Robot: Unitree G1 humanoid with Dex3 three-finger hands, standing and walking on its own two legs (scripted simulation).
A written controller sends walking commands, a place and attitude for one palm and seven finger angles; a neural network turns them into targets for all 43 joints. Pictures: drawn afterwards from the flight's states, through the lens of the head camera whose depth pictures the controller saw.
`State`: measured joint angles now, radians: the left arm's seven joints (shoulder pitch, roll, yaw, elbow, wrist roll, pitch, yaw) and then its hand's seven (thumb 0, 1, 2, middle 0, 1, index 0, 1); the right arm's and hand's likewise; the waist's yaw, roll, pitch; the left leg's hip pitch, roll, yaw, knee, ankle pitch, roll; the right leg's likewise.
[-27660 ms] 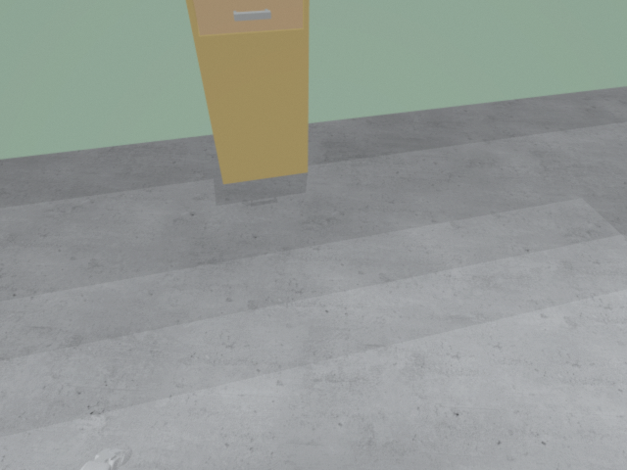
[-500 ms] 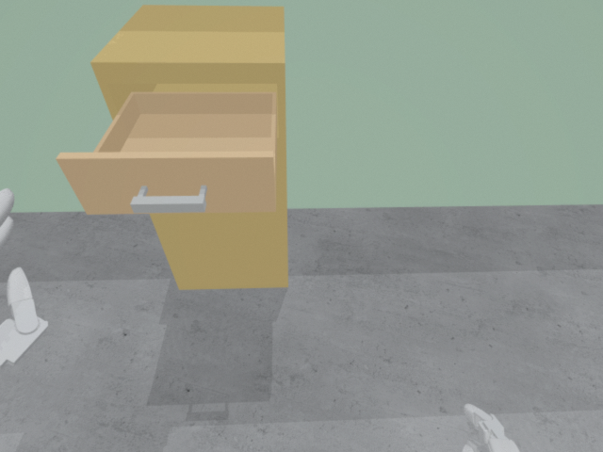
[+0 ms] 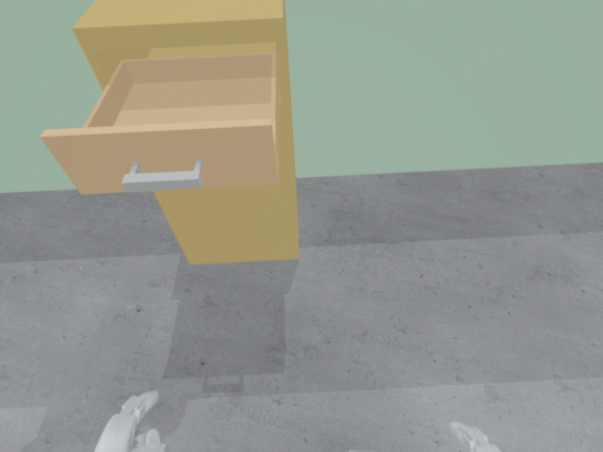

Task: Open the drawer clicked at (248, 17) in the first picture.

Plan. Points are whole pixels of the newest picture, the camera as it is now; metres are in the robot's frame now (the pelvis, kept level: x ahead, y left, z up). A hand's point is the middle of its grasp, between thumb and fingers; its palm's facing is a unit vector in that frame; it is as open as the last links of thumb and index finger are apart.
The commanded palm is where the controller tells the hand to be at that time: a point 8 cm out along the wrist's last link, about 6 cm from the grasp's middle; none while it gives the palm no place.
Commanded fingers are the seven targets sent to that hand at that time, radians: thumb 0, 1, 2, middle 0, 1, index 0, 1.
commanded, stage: let the arm hang, fingers relaxed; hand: left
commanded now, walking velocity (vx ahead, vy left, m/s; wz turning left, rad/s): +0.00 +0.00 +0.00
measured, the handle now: (165, 173) +0.56 +0.24 +0.04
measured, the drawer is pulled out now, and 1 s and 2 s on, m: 0.30 0.30 0.30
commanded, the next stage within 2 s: look to check the result in 0.88 s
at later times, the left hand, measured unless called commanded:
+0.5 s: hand out of the picture +0.01 +0.20 -0.14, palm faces +0.05 -0.97 -0.25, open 7.4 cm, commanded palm none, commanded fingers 0.00 0.90 0.90 -0.20 -0.30 -0.20 -0.30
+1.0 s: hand out of the picture +0.00 +0.19 -0.14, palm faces +0.02 -0.97 -0.23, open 7.4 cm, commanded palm none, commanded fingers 0.00 0.90 0.90 -0.20 -0.30 -0.20 -0.30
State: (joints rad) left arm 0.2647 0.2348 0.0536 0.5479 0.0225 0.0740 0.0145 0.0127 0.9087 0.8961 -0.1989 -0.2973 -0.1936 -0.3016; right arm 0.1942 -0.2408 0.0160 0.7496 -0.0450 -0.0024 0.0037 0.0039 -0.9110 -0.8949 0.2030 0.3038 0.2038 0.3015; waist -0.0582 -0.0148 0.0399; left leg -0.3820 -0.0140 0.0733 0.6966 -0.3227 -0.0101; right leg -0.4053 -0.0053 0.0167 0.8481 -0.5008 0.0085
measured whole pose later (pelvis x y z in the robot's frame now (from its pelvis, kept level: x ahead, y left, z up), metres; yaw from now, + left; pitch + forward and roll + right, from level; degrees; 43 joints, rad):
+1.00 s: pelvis -0.02 +0.01 +0.03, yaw +0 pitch -2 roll +0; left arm 0.22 0.17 0.02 1.15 0.01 0.00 0.03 0.01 0.91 0.90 -0.20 -0.30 -0.20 -0.30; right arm 0.30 -0.16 0.00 1.14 -0.02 0.01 -0.03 0.00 -0.91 -0.89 0.20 0.30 0.20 0.30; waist -0.02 0.02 0.07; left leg -0.10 -0.01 0.03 0.36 -0.23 0.02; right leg -0.17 0.04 -0.01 0.38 -0.18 -0.05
